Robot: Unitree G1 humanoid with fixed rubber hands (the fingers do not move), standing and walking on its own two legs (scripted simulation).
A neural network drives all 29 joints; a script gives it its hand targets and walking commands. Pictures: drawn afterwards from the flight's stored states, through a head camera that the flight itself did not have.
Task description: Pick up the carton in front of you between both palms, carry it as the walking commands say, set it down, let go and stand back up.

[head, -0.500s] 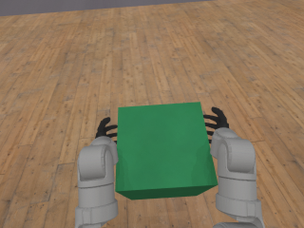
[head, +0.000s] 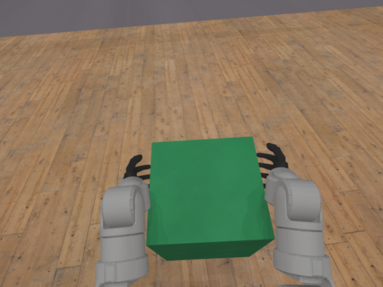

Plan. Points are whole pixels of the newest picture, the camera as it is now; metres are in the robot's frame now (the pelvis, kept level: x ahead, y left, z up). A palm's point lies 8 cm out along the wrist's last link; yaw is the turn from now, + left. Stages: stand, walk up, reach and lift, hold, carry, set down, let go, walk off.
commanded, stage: carry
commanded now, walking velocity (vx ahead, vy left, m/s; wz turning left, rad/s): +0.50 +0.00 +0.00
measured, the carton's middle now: (205, 205) +0.31 +0.00 +0.00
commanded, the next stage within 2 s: none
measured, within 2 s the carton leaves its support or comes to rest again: neither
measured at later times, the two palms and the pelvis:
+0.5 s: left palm (152, 94) +0.62 +0.14 +0.10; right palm (247, 85) +0.63 -0.14 +0.12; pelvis +0.33 +0.00 +0.01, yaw +0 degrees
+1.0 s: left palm (166, 48) +0.95 +0.12 +0.11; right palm (237, 43) +0.96 -0.16 +0.11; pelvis +0.66 -0.02 +0.01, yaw +1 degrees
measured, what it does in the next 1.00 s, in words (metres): walks ahead: left foot, then right foot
